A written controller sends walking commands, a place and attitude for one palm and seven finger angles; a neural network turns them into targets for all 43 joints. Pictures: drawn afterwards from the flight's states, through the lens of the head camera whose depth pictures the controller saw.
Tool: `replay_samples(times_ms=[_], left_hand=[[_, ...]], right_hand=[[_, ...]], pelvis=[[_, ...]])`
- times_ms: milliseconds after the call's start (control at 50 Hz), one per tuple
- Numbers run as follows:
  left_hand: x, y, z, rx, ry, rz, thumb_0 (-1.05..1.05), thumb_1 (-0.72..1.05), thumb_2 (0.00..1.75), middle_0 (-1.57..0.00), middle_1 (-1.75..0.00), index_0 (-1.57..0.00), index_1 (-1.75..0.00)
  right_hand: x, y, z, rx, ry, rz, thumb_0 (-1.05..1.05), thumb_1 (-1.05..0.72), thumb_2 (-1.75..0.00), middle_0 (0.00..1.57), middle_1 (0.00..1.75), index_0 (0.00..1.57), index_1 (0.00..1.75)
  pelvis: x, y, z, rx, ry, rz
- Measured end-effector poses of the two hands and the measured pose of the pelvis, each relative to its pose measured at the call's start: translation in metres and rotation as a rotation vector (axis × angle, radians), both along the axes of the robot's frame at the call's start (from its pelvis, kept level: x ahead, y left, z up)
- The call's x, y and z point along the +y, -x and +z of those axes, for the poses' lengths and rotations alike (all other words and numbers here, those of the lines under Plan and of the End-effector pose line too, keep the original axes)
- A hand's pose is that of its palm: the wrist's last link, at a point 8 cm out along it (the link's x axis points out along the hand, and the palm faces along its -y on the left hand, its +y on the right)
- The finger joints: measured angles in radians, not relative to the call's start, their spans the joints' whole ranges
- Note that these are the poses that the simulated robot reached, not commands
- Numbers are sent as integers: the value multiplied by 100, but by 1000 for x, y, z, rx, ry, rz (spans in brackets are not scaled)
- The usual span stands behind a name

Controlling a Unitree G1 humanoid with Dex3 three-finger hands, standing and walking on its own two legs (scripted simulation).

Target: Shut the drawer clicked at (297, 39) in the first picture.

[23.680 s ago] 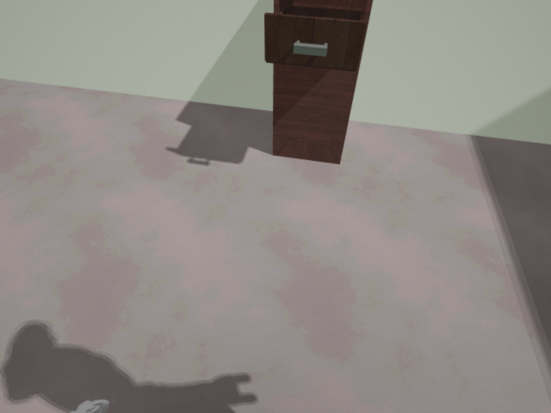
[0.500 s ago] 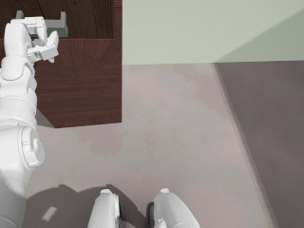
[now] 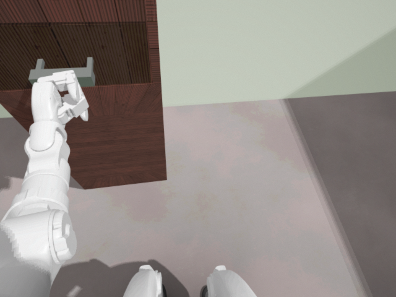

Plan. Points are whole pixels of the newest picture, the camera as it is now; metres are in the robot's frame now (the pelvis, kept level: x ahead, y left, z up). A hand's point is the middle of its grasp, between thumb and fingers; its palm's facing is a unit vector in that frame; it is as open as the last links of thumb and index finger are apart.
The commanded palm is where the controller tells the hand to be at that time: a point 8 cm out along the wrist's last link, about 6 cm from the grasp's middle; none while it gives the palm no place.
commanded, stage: draw the hand back to the body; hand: left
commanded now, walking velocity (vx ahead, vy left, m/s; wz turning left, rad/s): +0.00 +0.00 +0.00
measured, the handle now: (64, 70) +0.57 +0.24 +0.07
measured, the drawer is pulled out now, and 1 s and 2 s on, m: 0.00 0.00 0.00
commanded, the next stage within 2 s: step back with the hand held close in 1.36 s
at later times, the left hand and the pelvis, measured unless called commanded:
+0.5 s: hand (47, 142) +0.36 +0.20 +0.14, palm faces +0.09 -0.99 -0.05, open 3.3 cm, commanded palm +0.31 +0.25 +0.15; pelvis +0.03 -0.01 +0.04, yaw +3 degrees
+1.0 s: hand out of the picture +0.25 +0.22 +0.20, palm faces +0.36 -0.87 -0.34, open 3.3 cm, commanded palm +0.19 +0.26 +0.23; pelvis +0.03 -0.02 +0.08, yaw +2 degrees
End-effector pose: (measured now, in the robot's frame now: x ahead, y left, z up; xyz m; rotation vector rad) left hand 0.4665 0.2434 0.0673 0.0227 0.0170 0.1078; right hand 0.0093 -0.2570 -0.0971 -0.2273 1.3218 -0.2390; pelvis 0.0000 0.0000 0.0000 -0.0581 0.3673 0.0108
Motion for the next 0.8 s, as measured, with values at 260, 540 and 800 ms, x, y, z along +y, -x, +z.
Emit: replay_samples(times_ms=[260,540,800], left_hand=[[8,67,35,-15,-16,-19,2,90,90,-140,-160,-139,-160],[10,148,81,-21,-99,18,2,90,90,-141,-160,-140,-160],[12,216,122,11,-271,222,2,90,90,-140,-160,-140,-160]], right_hand=[[-2,-81,22,-181,-52,23,1,-91,-90,20,30,20,30],[4,-182,64,-524,-58,160,1,-91,-90,20,30,20,30],[21,-206,90,-594,-90,223,1,-90,-90,20,30,20,30]], pelvis=[[-7,-29,29,-99,-21,7],[-16,-27,47,-239,-47,35],[-19,-30,71,-379,-69,30]])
